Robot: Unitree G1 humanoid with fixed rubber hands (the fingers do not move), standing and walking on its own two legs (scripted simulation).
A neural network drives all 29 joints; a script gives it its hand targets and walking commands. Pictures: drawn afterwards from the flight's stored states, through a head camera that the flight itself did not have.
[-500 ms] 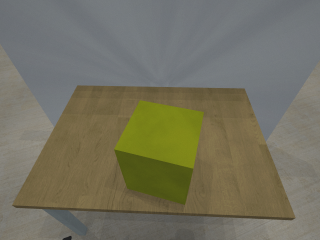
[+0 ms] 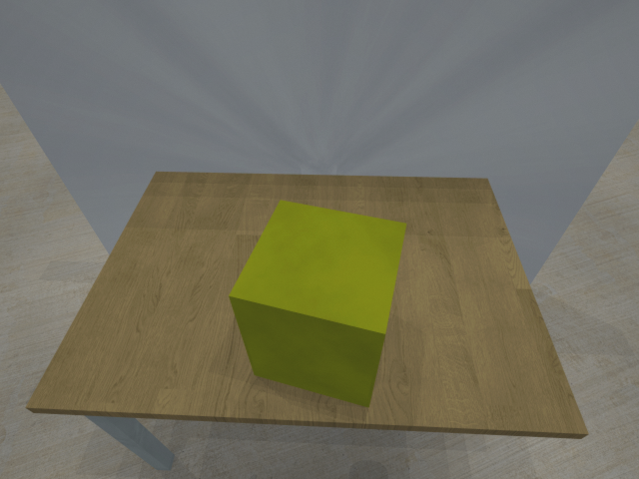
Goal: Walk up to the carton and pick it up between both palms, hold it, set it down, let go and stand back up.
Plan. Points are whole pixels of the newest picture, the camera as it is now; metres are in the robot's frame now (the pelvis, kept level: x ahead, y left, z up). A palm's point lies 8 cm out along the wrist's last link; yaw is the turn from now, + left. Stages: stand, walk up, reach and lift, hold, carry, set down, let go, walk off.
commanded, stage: stand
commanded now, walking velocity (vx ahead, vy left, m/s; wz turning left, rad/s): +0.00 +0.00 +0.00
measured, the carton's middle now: (325, 304) +0.41 +0.02 -0.07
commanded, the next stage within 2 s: none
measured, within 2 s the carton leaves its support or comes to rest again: neither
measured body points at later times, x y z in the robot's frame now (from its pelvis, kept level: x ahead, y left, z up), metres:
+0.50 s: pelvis +0.00 +0.00 +0.00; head +0.00 +0.00 +0.45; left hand +0.09 +0.29 -0.12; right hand +0.06 -0.29 -0.14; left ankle +0.00 +0.14 -0.74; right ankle +0.01 -0.14 -0.74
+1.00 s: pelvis -0.01 +0.00 +0.00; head -0.01 +0.00 +0.45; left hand +0.08 +0.29 -0.12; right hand +0.05 -0.29 -0.14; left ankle +0.00 +0.14 -0.74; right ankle +0.01 -0.14 -0.74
